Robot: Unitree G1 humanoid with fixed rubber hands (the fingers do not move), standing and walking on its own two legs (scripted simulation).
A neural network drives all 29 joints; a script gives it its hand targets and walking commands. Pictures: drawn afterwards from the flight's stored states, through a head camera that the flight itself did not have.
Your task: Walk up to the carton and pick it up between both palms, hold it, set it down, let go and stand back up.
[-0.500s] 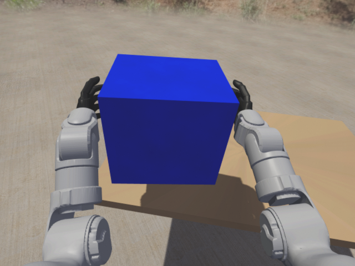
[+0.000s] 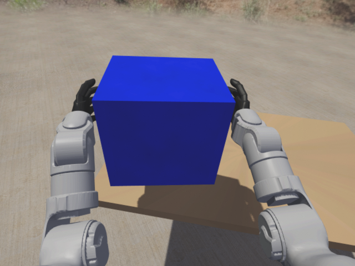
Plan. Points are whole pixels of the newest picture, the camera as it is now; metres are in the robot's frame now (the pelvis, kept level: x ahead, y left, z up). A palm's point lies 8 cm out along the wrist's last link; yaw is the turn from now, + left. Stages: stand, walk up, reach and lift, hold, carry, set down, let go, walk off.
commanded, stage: hold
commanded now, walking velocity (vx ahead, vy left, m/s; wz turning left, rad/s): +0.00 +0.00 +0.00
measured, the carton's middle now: (163, 120) +0.40 +0.01 +0.19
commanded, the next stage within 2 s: none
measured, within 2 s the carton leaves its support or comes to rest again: neither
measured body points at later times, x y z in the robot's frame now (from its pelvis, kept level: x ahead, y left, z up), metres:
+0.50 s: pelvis +0.00 +0.00 +0.00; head -0.08 +0.01 +0.44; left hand +0.37 +0.16 +0.24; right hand +0.37 -0.17 +0.23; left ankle +0.01 +0.13 -0.75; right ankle +0.02 -0.12 -0.75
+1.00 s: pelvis +0.00 +0.00 +0.00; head -0.08 +0.01 +0.44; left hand +0.37 +0.16 +0.23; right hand +0.37 -0.17 +0.23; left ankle +0.01 +0.13 -0.75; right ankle +0.02 -0.12 -0.75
